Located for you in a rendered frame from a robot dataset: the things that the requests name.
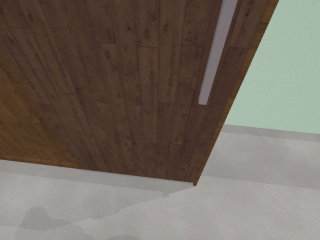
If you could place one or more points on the wardrobe door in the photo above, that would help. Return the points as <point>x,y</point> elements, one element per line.
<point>25,131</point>
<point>120,80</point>

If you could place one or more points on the handle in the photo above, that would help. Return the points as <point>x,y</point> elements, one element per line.
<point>221,32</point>

